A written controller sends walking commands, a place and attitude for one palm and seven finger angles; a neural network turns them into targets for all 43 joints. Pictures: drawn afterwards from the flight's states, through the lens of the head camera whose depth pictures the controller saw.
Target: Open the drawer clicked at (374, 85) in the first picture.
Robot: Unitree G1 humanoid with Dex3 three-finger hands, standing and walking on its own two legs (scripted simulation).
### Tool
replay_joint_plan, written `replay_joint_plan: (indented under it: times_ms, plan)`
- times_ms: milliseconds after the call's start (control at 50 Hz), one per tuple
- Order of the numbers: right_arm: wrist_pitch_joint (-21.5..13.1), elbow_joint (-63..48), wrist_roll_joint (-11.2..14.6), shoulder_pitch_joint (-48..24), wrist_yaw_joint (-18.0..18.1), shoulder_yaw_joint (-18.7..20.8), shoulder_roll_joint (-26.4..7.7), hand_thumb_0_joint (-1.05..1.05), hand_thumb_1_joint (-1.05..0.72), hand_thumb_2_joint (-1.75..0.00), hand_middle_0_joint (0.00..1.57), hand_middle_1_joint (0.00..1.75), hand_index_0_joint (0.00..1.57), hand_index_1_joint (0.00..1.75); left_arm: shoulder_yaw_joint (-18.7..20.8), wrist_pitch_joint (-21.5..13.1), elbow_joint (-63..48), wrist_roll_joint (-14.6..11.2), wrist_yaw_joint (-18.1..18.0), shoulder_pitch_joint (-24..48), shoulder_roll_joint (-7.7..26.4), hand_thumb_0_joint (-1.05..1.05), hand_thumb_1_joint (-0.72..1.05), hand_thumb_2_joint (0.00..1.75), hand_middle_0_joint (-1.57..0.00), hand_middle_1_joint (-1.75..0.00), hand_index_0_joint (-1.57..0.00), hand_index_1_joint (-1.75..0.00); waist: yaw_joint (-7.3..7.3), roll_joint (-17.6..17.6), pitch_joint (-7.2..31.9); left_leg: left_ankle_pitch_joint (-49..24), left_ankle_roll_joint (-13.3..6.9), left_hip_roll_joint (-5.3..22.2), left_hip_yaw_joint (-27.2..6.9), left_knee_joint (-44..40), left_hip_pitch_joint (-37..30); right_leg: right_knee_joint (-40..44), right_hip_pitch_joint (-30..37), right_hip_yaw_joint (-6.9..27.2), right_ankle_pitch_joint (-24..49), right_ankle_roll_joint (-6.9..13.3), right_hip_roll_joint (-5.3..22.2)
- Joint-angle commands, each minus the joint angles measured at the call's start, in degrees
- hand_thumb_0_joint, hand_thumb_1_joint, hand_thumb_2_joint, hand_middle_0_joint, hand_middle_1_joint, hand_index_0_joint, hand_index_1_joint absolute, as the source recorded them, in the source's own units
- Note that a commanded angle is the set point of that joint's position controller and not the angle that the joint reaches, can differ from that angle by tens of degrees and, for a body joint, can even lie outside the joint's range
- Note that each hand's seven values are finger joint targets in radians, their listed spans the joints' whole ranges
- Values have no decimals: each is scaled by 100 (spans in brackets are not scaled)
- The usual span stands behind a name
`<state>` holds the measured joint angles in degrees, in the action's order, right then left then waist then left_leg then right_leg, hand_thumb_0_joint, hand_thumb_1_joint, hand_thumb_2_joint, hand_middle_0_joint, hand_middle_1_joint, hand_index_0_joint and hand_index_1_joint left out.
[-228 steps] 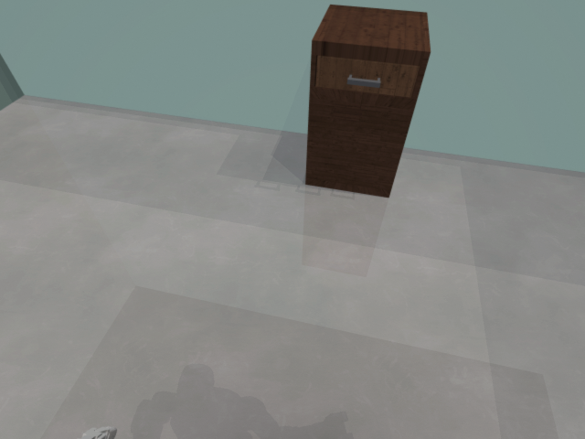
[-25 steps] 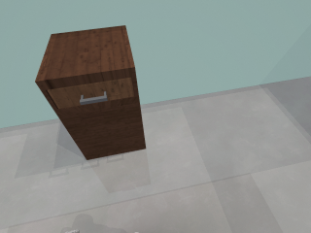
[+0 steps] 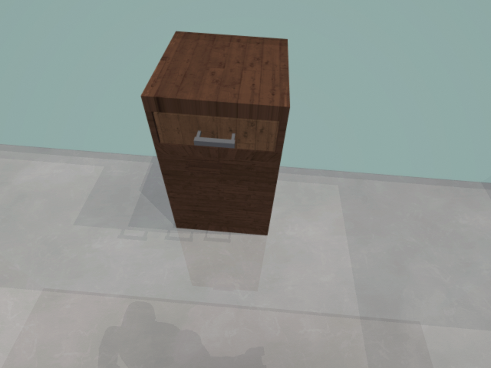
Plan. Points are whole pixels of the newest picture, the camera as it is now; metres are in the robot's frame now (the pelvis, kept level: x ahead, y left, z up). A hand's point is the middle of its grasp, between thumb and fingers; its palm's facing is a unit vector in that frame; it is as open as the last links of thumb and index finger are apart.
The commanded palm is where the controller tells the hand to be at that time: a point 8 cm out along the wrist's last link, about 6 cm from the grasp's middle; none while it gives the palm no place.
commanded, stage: take the last steps up to it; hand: left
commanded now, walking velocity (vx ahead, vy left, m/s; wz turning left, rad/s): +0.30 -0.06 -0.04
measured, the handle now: (215, 138) +0.77 +0.18 -0.15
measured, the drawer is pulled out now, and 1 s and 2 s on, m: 0.00 0.00 0.00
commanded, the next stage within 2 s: come to a stop and stand still in 0.62 s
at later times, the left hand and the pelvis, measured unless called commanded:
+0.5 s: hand (193, 338) +0.20 +0.12 -0.16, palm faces +0.04 -0.97 -0.22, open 7.4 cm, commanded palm none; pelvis +0.13 -0.06 +0.00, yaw +0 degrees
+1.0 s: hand (201, 324) +0.23 +0.12 -0.18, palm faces +0.04 -0.99 -0.15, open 7.4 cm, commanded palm none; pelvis +0.24 -0.04 +0.01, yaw -3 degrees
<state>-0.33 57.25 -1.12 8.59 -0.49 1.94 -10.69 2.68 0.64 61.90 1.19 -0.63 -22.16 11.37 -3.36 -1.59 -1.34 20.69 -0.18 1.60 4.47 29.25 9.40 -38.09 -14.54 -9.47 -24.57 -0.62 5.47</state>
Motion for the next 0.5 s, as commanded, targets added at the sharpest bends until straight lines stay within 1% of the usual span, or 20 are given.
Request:
replay_joint_plan:
  times_ms: [0,20,40,80,100,140,160,220,240,260,280,300,320,340,360,380,400,420,440,480]
  plan:
    - [-102,235,-56,1425,210,173,-956,0,-90,-90,20,30,20,30,57,-185,-636,49,83,1005,384,0,90,90,-20,-30,-20,-30,778,1539,-653,-1284,-1056,1941,-2093,-1700,-1154,-2198,-2626,683,-331,4,58]
    - [-143,164,-30,1168,216,129,-806,0,-90,-90,20,30,20,30,71,-202,-515,22,137,905,435,0,90,90,-20,-30,-20,-30,635,1334,-670,-1478,-992,1784,-1705,-1705,-971,-2296,-2473,735,21,-8,167]
    - [-180,115,-31,1043,224,111,-743,0,-90,-90,20,30,20,30,70,-194,-434,15,173,794,364,0,90,90,-20,-30,-20,-30,538,1139,-699,-1849,-936,1613,-1363,-1709,-844,-2308,-2310,691,243,-45,155]
    - [-248,129,-30,1107,237,146,-676,0,-90,-90,20,30,20,30,65,-146,-364,22,195,677,259,0,90,90,-20,-30,-20,-30,445,956,-639,-2450,-900,1425,-951,-1691,-806,-2172,-2168,602,550,-93,122]
    - [-265,126,-22,1101,236,155,-736,0,-90,-90,20,30,20,30,55,-124,-371,13,205,693,231,0,90,90,-20,-30,-20,-30,405,931,-641,-2455,-918,1420,-843,-1708,-759,-1968,-2114,575,628,-110,148]
    - [-281,175,-32,1154,233,173,-785,0,-90,-90,20,30,20,30,42,-118,-453,1,233,892,193,0,90,90,-20,-30,-20,-30,411,898,-724,-2401,-912,1410,-710,-1736,-695,-1398,-2004,503,757,-97,159]
    - [-277,205,-45,1175,228,184,-807,0,-90,-90,20,30,20,30,43,-116,-493,-7,245,1043,181,0,90,90,-20,-30,-20,-30,442,997,-802,-2298,-880,1401,-620,-1728,-543,-1051,-1820,449,808,-79,155]
    - [-252,280,-74,1168,206,223,-914,0,-90,-90,20,30,20,30,76,-150,-556,-25,270,1158,214,0,90,90,-20,-30,-20,-30,432,1015,-779,-2042,-825,1417,-603,-1538,-317,-298,-1144,255,919,23,-54]
    - [-244,300,-75,1095,211,234,-955,0,-90,-90,20,30,20,30,92,-160,-532,-22,273,1027,214,0,90,90,-20,-30,-20,-30,338,1001,-730,-1942,-802,1427,-596,-1421,-203,-128,-835,239,1015,75,-112]
    - [-231,302,-66,1013,212,239,-964,0,-90,-90,20,30,20,30,130,-183,-454,-11,268,736,269,0,90,90,-20,-30,-20,-30,176,950,-625,-2089,-728,1374,-501,-1078,-99,126,-358,155,1111,136,-229]
    - [-219,321,-43,1008,203,222,-940,0,-90,-90,20,30,20,30,170,-232,-262,8,252,187,402,0,90,90,-20,-30,-20,-30,-73,646,-386,-2413,-588,1129,-279,-279,116,496,477,35,1270,201,-407]
    - [-242,326,2,1048,167,199,-805,0,-90,-90,20,30,20,30,248,-312,-24,40,212,-623,699,0,90,90,-20,-30,-20,-30,-434,56,59,-2233,-381,749,59,1056,592,850,1543,508,1174,348,-138]
    - [-269,208,75,1358,99,116,-350,0,-90,-90,20,30,20,30,384,-383,88,62,119,-1165,1284,0,90,90,-20,-30,-20,-30,-515,-1682,660,67,-134,6,400,2986,1822,1772,2457,2832,823,905,1384]
    - [-223,87,106,1205,122,144,-466,0,-90,-90,20,30,20,30,387,-360,80,-62,85,-1146,1499,0,90,90,-20,-30,-20,-30,-465,-1840,822,1373,-241,-20,-257,4150,1998,2642,1950,3963,-78,1203,1943]
    - [-203,48,77,778,98,190,-509,0,-90,-90,20,30,20,30,337,-332,-108,-54,60,-494,1295,0,90,90,-20,-30,-20,-30,-353,-1183,271,891,-274,216,-595,4605,2331,2973,1183,3892,-1004,1255,1844]
    - [-195,48,29,679,89,202,-489,0,-90,-90,20,30,20,30,269,-324,-271,-44,18,86,1042,0,90,90,-20,-30,-20,-30,-72,-460,-107,353,-256,438,-629,4631,2417,2919,606,3389,-1024,1187,1727]
    - [-145,151,-15,821,67,193,-384,0,-90,-90,20,30,20,30,186,-354,-386,-29,-5,510,783,0,90,90,-20,-30,-20,-30,176,-141,-204,-56,-191,567,-592,4445,2175,2866,110,2650,-484,1030,1479]
    - [-85,264,-36,1094,51,177,-266,0,-90,-90,20,30,20,30,141,-379,-433,-19,-35,729,590,0,90,90,-20,-30,-20,-30,370,-49,-160,-233,-140,625,-540,4151,1861,2886,-170,2090,-10,966,1280]
    - [-43,343,-56,1284,42,153,-158,0,-90,-90,20,30,20,30,99,-409,-429,-3,-41,787,470,0,90,90,-20,-30,-20,-30,472,-193,-150,-355,-80,620,-427,3850,1693,2898,-325,1601,471,885,1115]
    - [1,371,-67,1390,43,125,-79,0,-90,-90,20,30,20,30,63,-438,-334,0,-37,652,357,0,90,90,-20,-30,-20,-30,501,-404,-141,-421,11,584,-264,3317,1666,2895,-229,1249,1102,920,953]
